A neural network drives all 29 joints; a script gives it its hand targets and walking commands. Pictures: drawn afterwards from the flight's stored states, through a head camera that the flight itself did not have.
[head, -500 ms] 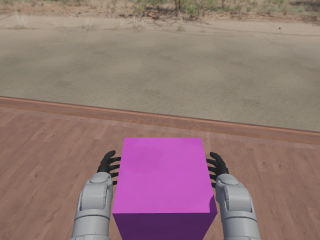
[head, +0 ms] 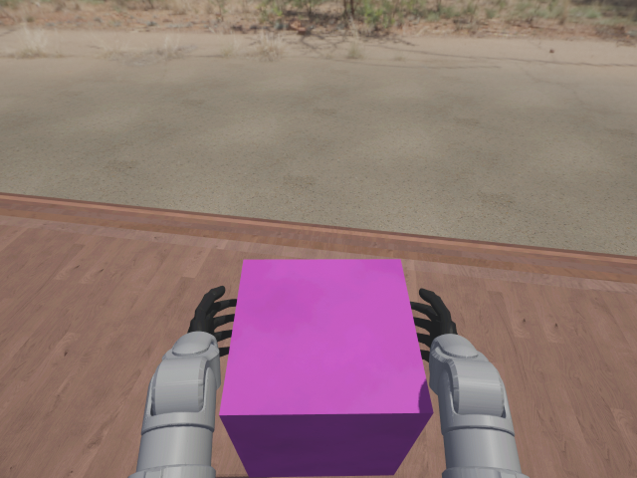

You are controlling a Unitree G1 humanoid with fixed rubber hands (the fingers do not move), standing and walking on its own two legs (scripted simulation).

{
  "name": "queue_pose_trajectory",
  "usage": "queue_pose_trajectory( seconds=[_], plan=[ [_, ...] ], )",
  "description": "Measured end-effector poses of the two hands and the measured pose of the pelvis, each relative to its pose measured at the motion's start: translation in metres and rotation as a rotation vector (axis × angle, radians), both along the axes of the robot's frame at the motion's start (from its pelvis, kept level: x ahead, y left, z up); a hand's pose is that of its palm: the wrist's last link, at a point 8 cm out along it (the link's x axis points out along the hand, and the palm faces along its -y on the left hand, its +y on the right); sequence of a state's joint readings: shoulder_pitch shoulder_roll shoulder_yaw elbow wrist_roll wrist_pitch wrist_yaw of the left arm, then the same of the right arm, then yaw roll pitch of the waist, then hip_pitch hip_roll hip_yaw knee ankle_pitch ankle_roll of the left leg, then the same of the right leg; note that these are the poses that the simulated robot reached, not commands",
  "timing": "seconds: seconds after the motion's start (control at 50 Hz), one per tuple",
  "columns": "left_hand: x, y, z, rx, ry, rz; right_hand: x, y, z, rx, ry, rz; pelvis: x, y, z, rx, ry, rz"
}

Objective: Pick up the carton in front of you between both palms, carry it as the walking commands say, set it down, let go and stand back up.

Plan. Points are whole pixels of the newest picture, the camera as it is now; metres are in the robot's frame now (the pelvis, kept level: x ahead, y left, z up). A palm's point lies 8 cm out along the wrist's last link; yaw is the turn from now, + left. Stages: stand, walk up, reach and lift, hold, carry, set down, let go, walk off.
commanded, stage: carry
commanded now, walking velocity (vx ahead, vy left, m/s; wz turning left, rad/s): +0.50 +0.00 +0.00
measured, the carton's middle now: (322, 372) +0.30 +0.01 +0.00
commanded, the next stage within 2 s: none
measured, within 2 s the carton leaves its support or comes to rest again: neither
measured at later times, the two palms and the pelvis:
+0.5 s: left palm (255, 236) +0.49 +0.11 +0.09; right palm (441, 242) +0.48 -0.19 +0.09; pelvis +0.21 -0.03 +0.00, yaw +2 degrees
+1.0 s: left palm (262, 156) +0.81 +0.15 +0.06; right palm (393, 163) +0.78 -0.15 +0.06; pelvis +0.54 +0.02 +0.01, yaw -3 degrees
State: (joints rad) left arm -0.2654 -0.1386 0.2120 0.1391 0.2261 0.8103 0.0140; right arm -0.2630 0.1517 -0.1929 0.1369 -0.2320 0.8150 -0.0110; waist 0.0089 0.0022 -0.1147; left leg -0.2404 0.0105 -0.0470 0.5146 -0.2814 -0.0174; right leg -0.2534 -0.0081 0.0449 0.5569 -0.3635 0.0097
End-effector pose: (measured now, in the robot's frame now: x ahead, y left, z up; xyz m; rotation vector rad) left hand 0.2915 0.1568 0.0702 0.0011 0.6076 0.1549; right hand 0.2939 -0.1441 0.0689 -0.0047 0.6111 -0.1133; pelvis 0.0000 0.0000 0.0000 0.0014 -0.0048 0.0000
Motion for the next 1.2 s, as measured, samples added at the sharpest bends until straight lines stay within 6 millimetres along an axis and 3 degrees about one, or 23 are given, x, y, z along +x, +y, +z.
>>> queue_pose_trajectory(
  seconds=[0.12, 0.22, 0.3, 0.4, 0.48, 0.62, 0.72, 0.82, 0.9, 1.04, 1.2],
  plan=[
    [0.031, -0.015, 0.011, -0.008, 0.014, 0.001, 0.028, -0.015, 0.008, 0.003, 0.014, -0.01, 0.036, -0.011, -0.005, -0.011, 0.048, 0.024],
    [0.06, -0.01, 0.013, -0.019, 0.055, 0.031, 0.067, -0.01, 0.016, 0.015, 0.055, 0.005, 0.073, -0.007, -0.004, 0.021, 0.078, 0.024],
    [0.092, -0.008, 0.015, -0.033, 0.079, 0.03, 0.091, -0.008, 0.014, 0.054, 0.08, -0.043, 0.109, -0.007, -0.003, 0.013, 0.097, -0.022],
    [0.142, -0.031, 0.019, -0.046, 0.093, 0.006, 0.127, -0.03, 0.013, 0.062, 0.093, -0.083, 0.159, -0.017, 0.0, -0.017, 0.1, -0.017],
    [0.185, -0.043, 0.019, -0.039, 0.072, 0.004, 0.174, -0.042, 0.015, 0.068, 0.073, -0.082, 0.203, -0.031, -0.007, -0.015, 0.091, 0.033],
    [0.254, -0.027, 0.027, -0.05, 0.104, 0.088, 0.268, -0.026, 0.027, 0.063, 0.109, -0.005, 0.284, -0.035, 0.008, 0.028, 0.107, 0.03],
    [0.323, -0.015, 0.022, -0.046, 0.089, 0.091, 0.337, -0.014, 0.018, 0.055, 0.093, 0.005, 0.353, -0.023, 0.0, 0.033, 0.097, 0.018],
    [0.408, -0.005, -0.006, -0.059, 0.089, 0.041, 0.407, -0.004, -0.005, 0.034, 0.09, -0.038, 0.433, -0.002, -0.024, 0.031, 0.054, -0.02],
    [0.461, -0.007, -0.018, -0.054, 0.175, -0.013, 0.443, -0.006, -0.016, 0.033, 0.174, -0.094, 0.479, 0.01, -0.013, 0.02, 0.058, -0.046],
    [0.547, -0.012, -0.002, -0.045, 0.18, -0.074, 0.515, -0.01, 0.003, 0.027, 0.177, -0.143, 0.562, 0.017, 0.012, -0.026, 0.08, -0.047],
    [0.65, -0.011, 0.021, -0.057, 0.068, -0.017, 0.637, -0.01, 0.029, 0.023, 0.067, -0.085, 0.675, 0.002, 0.009, -0.031, 0.071, -0.027]
  ],
)
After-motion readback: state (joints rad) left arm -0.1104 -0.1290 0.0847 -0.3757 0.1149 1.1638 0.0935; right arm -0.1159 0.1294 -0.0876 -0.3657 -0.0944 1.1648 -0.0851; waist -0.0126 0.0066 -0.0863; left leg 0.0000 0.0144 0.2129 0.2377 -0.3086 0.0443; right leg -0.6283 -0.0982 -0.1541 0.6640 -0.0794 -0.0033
